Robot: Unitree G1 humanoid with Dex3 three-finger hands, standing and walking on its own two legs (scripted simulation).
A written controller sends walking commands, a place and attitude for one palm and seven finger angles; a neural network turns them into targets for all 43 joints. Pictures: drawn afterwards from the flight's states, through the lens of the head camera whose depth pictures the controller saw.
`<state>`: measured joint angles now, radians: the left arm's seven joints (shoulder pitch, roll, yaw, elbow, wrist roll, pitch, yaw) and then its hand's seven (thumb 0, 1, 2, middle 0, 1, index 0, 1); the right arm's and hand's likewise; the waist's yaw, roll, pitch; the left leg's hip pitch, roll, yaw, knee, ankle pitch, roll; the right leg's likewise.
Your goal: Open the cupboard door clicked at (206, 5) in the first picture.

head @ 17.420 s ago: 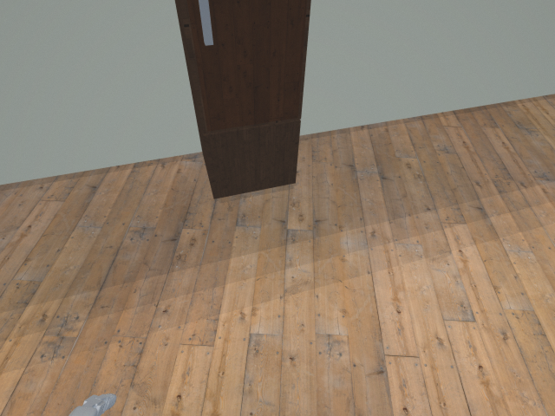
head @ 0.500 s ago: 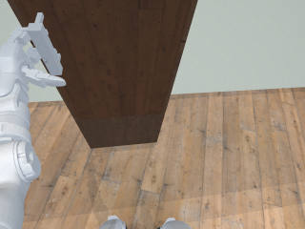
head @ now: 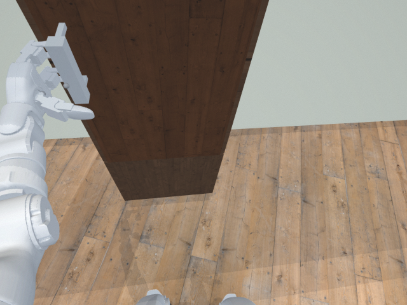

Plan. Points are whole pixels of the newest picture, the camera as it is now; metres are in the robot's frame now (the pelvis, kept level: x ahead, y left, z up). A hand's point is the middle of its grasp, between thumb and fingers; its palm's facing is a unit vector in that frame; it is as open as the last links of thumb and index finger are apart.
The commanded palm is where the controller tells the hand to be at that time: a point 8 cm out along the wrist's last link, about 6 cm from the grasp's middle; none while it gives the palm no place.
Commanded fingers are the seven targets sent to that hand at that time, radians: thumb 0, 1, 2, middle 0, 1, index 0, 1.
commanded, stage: close the thumb around the handle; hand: left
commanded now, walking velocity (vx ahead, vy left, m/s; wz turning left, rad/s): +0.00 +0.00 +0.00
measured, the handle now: (72, 65) +0.55 +0.23 +0.12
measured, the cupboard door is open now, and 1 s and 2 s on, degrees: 0 3 31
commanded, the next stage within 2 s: pull the door open along its arc in 0.62 s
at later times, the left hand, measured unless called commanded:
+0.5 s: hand (76, 86) +0.49 +0.21 +0.12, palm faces +0.03 -1.00 -0.02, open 6.5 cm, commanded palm +0.47 +0.26 +0.12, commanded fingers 0.00 0.90 0.90 -0.40 -1.35 -0.40 -1.35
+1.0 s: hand (80, 95) +0.47 +0.20 +0.12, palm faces +0.05 -1.00 +0.00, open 6.3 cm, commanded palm +0.42 +0.24 +0.12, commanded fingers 0.00 0.90 0.90 -0.40 -1.35 -0.40 -1.35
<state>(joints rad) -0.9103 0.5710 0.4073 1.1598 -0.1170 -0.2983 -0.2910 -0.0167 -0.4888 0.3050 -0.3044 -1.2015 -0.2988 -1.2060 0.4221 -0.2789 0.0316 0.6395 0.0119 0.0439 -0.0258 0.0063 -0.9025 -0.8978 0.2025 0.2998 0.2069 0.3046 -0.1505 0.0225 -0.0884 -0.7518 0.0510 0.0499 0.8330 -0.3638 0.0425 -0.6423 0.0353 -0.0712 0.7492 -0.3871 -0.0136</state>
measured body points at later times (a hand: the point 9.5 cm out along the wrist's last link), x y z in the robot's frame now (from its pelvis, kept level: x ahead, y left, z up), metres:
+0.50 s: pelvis +0.00 -0.01 +0.00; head +0.09 +0.01 +0.44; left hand +0.49 +0.26 +0.13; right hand -0.01 -0.28 -0.11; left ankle +0.02 +0.09 -0.70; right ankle -0.02 -0.12 -0.70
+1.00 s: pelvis +0.00 -0.01 +0.00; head +0.07 +0.00 +0.45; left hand +0.46 +0.25 +0.12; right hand +0.01 -0.28 -0.11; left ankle +0.02 +0.09 -0.70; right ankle -0.02 -0.12 -0.70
